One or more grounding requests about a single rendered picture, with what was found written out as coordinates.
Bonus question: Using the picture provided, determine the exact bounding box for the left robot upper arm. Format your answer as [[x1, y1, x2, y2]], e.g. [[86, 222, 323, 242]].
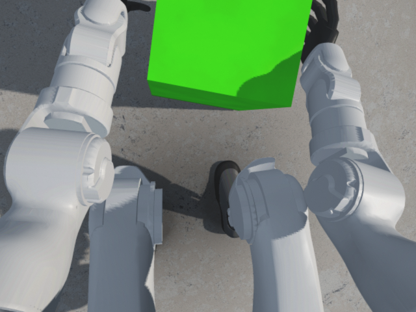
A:
[[0, 127, 115, 312]]

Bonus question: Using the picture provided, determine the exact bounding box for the robot right foot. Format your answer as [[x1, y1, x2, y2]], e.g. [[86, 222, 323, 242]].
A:
[[214, 161, 241, 238]]

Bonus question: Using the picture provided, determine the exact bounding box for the carton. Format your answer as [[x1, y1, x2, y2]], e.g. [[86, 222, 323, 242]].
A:
[[147, 0, 312, 111]]

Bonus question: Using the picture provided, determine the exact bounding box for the right robot thigh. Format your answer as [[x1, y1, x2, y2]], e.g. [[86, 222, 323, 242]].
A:
[[231, 169, 324, 312]]

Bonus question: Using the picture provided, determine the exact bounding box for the robot right forearm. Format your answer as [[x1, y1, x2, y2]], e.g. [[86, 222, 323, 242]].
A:
[[300, 43, 393, 174]]

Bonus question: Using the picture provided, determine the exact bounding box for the robot left forearm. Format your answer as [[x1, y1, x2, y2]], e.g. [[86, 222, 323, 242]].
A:
[[3, 0, 127, 192]]

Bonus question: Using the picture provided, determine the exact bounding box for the robot right hand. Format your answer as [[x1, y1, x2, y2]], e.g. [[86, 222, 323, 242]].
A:
[[301, 0, 339, 64]]

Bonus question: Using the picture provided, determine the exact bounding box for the right robot upper arm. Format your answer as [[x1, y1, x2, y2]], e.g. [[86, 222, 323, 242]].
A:
[[304, 157, 416, 312]]

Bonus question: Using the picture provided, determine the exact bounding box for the robot left hand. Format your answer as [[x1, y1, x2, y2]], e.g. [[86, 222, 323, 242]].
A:
[[121, 0, 151, 13]]

